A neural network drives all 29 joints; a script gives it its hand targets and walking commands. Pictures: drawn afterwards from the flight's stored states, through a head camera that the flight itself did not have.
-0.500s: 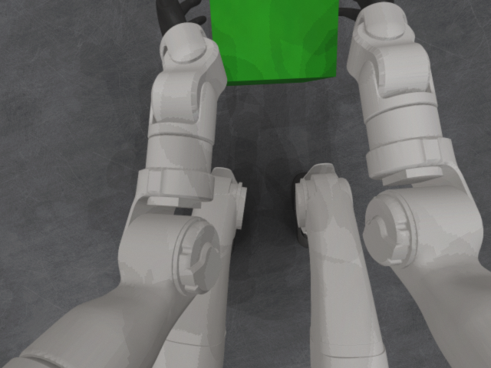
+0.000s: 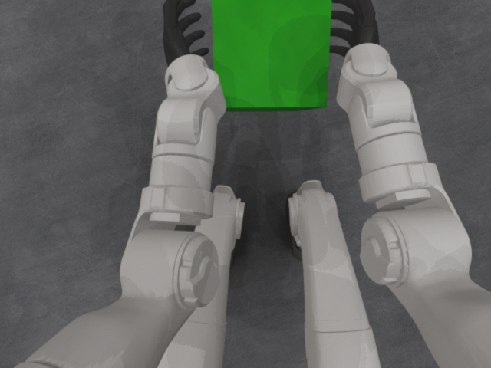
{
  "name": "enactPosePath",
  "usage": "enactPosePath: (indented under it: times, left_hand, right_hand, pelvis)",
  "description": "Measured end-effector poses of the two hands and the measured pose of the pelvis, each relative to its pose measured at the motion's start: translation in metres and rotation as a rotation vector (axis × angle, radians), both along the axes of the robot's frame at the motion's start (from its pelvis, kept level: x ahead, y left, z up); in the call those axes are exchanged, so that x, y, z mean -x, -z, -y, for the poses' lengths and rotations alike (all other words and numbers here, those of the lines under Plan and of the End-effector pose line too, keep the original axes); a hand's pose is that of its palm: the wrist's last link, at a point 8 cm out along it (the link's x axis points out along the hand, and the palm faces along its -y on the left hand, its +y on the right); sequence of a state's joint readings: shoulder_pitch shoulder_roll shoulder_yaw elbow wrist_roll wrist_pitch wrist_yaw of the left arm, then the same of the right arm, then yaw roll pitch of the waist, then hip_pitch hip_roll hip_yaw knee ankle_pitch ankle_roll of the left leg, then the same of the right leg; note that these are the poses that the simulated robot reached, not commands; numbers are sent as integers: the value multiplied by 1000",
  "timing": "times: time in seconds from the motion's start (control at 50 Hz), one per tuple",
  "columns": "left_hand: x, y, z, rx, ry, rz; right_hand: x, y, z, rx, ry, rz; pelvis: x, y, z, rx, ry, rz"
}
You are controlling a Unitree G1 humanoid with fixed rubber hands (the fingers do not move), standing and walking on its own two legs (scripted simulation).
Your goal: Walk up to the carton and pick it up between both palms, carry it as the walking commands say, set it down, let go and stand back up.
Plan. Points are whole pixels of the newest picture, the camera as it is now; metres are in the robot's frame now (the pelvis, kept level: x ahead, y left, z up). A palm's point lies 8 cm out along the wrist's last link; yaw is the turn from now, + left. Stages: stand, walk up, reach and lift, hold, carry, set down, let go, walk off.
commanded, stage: reach and lift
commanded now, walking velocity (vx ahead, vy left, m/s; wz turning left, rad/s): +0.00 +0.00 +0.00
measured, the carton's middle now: (263, 54) +0.54 +0.01 -0.14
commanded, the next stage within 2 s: none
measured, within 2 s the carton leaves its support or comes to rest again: neither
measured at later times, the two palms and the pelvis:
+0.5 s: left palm (159, 54) +0.47 +0.12 +0.02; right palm (370, 38) +0.50 -0.10 +0.00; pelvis +0.01 +0.00 +0.06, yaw +0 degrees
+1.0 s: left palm (87, 0) +0.45 +0.12 +0.15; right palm out of the picture +0.46 -0.11 +0.13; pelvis +0.07 +0.01 +0.13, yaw +0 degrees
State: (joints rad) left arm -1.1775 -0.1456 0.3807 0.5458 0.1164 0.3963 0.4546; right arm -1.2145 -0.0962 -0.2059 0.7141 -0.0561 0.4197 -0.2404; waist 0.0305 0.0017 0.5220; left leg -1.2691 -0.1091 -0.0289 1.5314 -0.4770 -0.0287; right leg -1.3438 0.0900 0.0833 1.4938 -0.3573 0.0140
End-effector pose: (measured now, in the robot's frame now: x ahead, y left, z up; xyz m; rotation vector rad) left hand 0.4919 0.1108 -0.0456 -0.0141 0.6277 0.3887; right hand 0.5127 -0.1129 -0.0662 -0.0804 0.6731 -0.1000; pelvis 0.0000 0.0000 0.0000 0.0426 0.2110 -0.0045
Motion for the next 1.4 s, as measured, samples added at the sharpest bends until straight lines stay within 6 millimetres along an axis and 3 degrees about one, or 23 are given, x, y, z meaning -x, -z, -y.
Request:
enactPosePath:
  times: [0.26, 0.42, 0.68, 0.78, 0.9, 1.0, 1.06, 1.26, 1.4]
  left_hand:
    - [13, -34, -7, 13, -31, -24]
    - [16, -53, -6, -17, -13, -24]
    - [30, -95, -12, -17, -33, -41]
    - [34, -124, -9, -9, -28, -22]
    - [40, -162, -8, -17, 42, -61]
    - [46, -197, -5, -17, 39, -52]
    - [47, -208, -4, -14, 60, -44]
    - [46, -206, -8, 52, 99, -51]
    - [40, -232, -12, 1, 65, 18]
  right_hand:
    - [7, -37, -7, 18, -25, -27]
    - [13, -51, -7, -13, -9, -26]
    - [24, -92, -13, -12, -33, -44]
    - [33, -117, -11, -23, -11, -29]
    - [45, -159, -7, -4, -2, -59]
    - [51, -193, -4, -13, -10, -52]
    - [52, -206, -1, -15, -8, -44]
    - [49, -208, 2, -27, -23, -55]
    - [50, -224, -5, -81, -14, -1]
  pelvis:
    - [-1, -29, 4, 5, -6, 52]
    - [-8, -48, -1, 17, -4, 63]
    - [-23, -76, -7, 31, -3, 54]
    - [-30, -91, -9, 33, 0, 65]
    - [-56, -108, -11, 34, -1, -24]
    - [-72, -128, -13, 39, -2, 22]
    - [-78, -138, -12, 35, 5, 51]
    - [-88, -161, -1, 28, 7, 110]
    - [-102, -173, 15, 24, 4, 118]
